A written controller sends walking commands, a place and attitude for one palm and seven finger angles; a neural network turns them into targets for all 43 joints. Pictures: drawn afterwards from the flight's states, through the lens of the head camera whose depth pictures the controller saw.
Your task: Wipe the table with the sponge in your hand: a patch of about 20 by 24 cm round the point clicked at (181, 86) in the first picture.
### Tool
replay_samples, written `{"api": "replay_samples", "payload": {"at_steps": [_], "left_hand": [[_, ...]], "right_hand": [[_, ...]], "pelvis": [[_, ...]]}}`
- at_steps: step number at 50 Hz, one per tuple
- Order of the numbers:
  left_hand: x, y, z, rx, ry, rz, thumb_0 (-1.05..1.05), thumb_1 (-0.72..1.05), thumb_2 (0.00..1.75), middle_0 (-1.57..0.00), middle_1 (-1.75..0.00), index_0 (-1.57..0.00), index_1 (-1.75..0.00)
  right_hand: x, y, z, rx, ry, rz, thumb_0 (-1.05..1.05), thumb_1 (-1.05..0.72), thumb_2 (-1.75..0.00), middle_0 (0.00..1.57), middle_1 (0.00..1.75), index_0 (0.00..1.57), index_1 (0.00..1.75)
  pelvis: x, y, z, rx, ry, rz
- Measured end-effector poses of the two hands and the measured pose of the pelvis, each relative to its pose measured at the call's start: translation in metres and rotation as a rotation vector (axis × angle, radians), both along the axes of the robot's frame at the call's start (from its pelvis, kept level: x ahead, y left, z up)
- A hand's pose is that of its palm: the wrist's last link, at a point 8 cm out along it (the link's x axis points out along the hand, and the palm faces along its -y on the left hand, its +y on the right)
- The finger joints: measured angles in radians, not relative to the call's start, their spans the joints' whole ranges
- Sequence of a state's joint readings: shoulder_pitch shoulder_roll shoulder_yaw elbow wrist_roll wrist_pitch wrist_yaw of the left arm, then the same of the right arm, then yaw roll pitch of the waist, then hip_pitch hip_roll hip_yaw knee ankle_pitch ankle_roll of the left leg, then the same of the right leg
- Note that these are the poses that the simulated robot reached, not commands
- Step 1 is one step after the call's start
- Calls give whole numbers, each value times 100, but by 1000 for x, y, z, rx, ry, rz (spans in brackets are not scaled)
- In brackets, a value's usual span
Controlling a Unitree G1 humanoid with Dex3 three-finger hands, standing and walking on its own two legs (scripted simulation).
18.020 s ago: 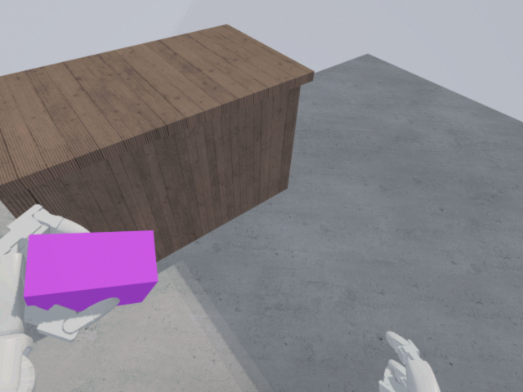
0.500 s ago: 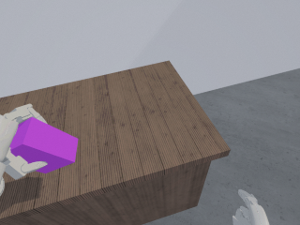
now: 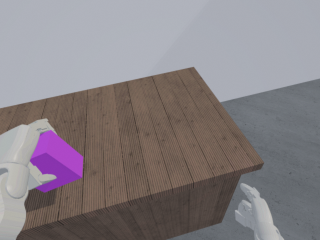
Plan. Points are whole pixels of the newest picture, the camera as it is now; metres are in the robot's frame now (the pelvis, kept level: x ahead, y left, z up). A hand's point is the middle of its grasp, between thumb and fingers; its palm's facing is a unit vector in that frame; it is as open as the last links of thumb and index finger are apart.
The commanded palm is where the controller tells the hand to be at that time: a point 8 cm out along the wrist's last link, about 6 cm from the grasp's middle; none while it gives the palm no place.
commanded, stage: turn the palm down, sponge in hand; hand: left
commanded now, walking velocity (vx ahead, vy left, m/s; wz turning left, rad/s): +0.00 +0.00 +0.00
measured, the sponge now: (53, 166) +0.23 +0.30 +0.10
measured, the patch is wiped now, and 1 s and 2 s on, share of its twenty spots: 0.00 0.00 0.00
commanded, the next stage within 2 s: move the sponge above the wiping area in 0.78 s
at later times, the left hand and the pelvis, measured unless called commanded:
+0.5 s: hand (47, 166) +0.22 +0.29 +0.13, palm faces +0.02 -0.13 -0.99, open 10.3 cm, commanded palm +0.18 +0.29 +0.21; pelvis -0.01 +0.01 +0.01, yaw +0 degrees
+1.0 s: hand (59, 164) +0.22 +0.26 +0.13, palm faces +0.00 -0.04 -1.00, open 10.3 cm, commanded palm +0.19 +0.27 +0.20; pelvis -0.01 -0.01 +0.01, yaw -1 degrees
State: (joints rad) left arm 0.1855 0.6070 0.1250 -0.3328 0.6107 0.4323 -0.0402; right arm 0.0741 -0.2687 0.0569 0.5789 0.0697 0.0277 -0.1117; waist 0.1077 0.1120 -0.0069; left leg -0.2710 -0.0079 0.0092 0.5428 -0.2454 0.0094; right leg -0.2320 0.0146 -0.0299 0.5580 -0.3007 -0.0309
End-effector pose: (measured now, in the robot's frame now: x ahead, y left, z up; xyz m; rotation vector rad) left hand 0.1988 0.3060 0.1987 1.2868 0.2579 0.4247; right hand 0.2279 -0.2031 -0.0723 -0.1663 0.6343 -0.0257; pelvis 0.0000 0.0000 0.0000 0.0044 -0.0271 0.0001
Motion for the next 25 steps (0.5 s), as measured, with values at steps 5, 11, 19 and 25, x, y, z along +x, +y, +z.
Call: {"api": "replay_samples", "payload": {"at_steps": [5,11,19,25], "left_hand": [[-1,-22,-15,16,72,-148,-1,-52,102,-70,-130,-75,-130],[1,-23,3,147,-13,-207,-1,-52,102,-70,-130,-75,-130],[-1,12,15,134,-27,32,-1,-52,102,-70,-130,-75,-130],[-4,-18,-19,100,124,-82,-1,-52,102,-70,-130,-75,-130]], "right_hand": [[3,17,6,-11,-14,24,1,-91,-90,20,30,20,30],[0,24,6,-28,20,51,1,-91,-90,20,30,18,29],[0,27,4,6,40,62,1,-91,-90,20,30,19,30],[0,26,3,1,30,68,1,-91,-90,20,30,20,30]], "pelvis": [[-3,9,3,-4,-13,-3],[-4,14,5,-7,-29,-12],[-9,16,8,-5,-28,-4],[-12,15,8,0,-35,-4]]}}
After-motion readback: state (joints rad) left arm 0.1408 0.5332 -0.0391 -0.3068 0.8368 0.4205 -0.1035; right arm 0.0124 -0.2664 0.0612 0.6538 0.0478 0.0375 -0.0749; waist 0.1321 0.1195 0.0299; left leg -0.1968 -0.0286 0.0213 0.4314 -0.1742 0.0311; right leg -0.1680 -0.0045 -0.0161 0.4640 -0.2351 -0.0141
